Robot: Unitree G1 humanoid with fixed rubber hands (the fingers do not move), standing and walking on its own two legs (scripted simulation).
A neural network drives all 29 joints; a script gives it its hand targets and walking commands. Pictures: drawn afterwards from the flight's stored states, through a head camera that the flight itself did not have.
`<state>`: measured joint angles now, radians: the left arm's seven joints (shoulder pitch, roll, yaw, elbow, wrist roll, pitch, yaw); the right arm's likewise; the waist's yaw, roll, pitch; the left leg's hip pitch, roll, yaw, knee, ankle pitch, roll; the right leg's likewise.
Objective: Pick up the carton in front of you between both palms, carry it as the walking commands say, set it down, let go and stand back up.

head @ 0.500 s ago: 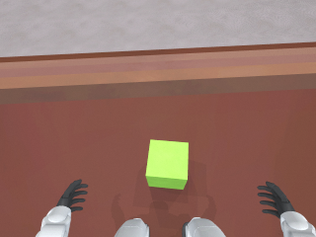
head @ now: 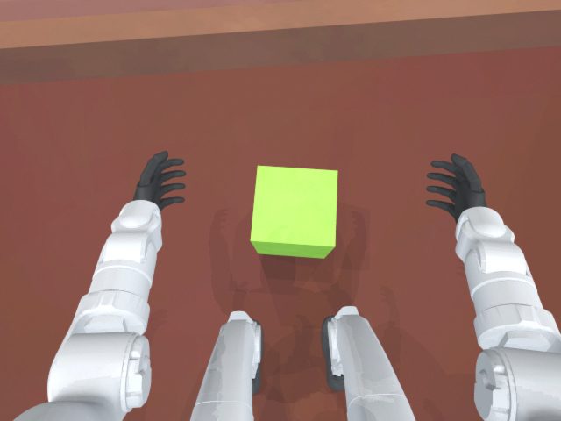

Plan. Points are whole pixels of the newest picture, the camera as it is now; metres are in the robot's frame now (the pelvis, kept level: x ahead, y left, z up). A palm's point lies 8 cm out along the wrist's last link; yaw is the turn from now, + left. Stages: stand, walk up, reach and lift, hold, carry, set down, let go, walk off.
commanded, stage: reach and lift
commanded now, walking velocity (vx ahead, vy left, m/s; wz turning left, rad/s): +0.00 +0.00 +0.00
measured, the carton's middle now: (294, 216) +0.49 -0.02 -0.56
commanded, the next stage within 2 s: none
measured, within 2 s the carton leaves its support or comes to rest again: neither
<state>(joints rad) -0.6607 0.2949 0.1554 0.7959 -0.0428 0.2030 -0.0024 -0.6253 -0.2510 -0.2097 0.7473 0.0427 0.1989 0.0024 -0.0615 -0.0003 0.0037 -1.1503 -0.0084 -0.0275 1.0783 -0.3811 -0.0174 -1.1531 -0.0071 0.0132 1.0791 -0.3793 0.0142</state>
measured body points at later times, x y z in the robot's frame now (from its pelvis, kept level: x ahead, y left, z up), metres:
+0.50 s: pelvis +0.00 +0.00 -0.06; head +0.32 +0.00 +0.26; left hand +0.55 +0.17 -0.18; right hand +0.50 -0.21 -0.18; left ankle +0.06 +0.13 -0.65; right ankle +0.06 -0.13 -0.65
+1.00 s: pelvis -0.04 +0.00 -0.24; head +0.32 +0.00 +0.03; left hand +0.52 +0.17 -0.41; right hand +0.48 -0.22 -0.41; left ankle +0.06 +0.13 -0.65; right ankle +0.06 -0.13 -0.65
